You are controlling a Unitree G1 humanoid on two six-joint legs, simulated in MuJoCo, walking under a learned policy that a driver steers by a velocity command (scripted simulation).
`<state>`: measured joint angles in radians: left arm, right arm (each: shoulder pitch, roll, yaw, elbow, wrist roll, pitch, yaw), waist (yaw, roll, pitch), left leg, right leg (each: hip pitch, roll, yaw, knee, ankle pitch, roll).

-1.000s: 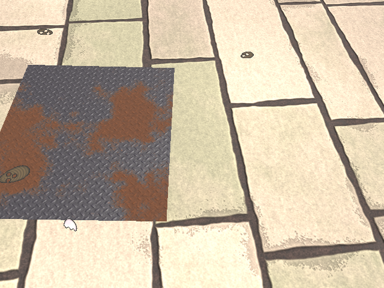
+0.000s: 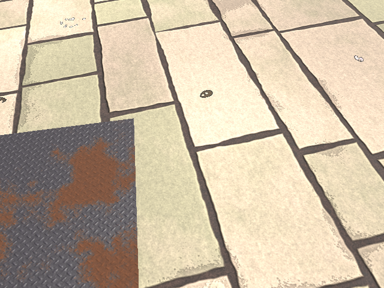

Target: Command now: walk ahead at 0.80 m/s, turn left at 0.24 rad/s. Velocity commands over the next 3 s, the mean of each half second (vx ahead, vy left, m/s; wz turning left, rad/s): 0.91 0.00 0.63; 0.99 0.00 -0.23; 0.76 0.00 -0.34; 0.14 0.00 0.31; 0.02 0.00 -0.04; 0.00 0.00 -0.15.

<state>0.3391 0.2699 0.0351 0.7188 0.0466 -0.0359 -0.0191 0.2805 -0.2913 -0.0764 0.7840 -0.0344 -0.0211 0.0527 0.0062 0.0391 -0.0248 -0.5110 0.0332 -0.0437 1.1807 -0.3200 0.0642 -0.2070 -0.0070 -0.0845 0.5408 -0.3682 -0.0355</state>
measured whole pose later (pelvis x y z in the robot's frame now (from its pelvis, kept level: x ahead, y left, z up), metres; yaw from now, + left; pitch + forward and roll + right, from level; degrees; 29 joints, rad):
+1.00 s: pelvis +0.87 +0.17 +0.01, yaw +12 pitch +0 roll -2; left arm 0.54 0.30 0.06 0.94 0.01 -0.06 -0.01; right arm 0.06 -0.25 0.04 0.66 -0.07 -0.08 0.03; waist 0.06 0.01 0.02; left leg -0.67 0.10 -0.09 1.04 -0.23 -0.01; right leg -0.11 0.19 0.08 0.35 -0.24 -0.14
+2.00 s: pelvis +1.45 +0.35 +0.00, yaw +15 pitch +1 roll -3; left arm 0.08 0.30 0.07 0.81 -0.01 0.01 0.05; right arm 0.21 -0.31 -0.07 0.77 0.01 0.05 -0.01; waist -0.02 0.00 0.04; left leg -0.38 0.07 0.03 0.67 -0.27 0.01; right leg -0.32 -0.06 -0.18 0.50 -0.18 0.01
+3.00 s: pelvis +1.49 +0.31 +0.01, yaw +8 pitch +0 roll +0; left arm 0.06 0.20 0.03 0.78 0.03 0.02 0.06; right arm 0.22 -0.31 -0.10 0.84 0.03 0.06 -0.03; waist -0.05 0.04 0.04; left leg -0.51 0.07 -0.01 1.01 -0.35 -0.11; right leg -0.15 0.00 -0.18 0.40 -0.26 -0.07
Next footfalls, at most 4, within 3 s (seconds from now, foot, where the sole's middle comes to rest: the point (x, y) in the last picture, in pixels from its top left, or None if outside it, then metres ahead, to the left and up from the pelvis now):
0.32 left None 0.39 0.06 -0.77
0.78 right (180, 198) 0.87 0.13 -0.77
1.20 left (123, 134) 1.24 0.41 -0.77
1.56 right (164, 88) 1.57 0.23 -0.77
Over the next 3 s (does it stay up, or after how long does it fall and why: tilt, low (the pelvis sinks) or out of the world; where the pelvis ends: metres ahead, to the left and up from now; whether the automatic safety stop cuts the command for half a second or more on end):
stays up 1.49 0.31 0.01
